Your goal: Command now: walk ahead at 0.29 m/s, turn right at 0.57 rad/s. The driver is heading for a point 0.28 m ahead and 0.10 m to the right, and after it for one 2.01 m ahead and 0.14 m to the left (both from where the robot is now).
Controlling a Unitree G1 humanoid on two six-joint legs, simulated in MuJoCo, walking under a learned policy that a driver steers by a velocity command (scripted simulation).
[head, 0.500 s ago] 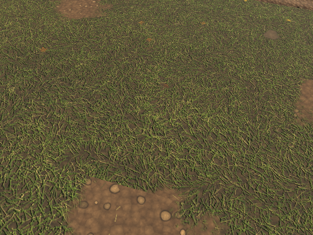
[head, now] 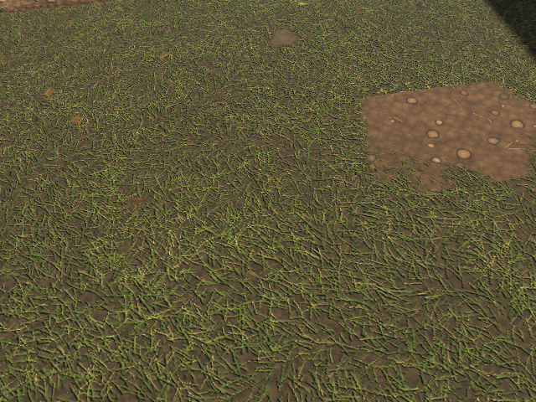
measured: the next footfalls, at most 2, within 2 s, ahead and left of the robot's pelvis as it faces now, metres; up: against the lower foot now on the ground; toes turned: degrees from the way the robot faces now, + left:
left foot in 0.46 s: +0.20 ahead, +0.11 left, +0.00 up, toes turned -12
right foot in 0.94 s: +0.17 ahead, -0.09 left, +0.00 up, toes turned +13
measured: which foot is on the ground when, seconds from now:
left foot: up 0.00-0.44, down 0.46-0.94, up 0.96-1.00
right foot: down 0.00-0.46, up 0.48-0.92, down 0.94-1.00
